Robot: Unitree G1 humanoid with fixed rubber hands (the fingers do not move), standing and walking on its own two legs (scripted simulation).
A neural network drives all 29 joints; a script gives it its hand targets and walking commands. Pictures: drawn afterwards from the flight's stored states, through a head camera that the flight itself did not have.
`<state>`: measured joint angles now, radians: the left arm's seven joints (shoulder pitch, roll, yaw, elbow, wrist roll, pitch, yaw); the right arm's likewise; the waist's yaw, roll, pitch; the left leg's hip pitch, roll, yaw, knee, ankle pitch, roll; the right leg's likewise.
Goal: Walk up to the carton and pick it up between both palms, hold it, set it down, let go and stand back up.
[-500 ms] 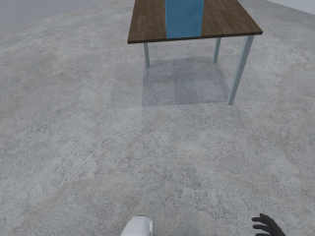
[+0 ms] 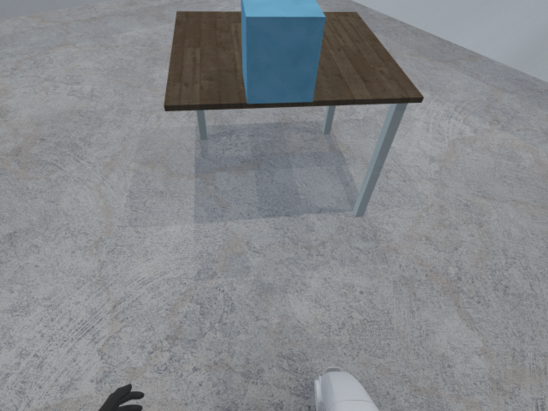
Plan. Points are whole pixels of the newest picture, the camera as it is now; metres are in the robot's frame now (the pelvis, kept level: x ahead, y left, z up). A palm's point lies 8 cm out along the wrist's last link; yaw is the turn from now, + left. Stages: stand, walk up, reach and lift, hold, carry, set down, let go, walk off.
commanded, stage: walk up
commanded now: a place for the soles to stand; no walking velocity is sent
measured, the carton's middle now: (278, 48) +1.09 -0.07 +0.02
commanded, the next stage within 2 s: none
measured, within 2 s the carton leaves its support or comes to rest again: neither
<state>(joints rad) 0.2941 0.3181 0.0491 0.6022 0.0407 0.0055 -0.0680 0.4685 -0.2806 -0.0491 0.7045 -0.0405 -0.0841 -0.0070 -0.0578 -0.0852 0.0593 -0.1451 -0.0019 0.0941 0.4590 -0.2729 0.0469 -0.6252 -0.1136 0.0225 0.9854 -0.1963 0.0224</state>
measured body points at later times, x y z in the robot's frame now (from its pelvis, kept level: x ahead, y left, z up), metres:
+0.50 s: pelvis +0.22 -0.08 +0.00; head +0.23 -0.09 +0.44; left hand +0.24 +0.21 -0.11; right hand +0.35 -0.34 -0.11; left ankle +0.31 +0.07 -0.68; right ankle +0.21 -0.17 -0.74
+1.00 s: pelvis +0.40 -0.09 -0.01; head +0.42 -0.08 +0.44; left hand +0.53 +0.17 -0.12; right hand +0.42 -0.39 -0.10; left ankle +0.39 +0.05 -0.74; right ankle +0.52 -0.25 -0.70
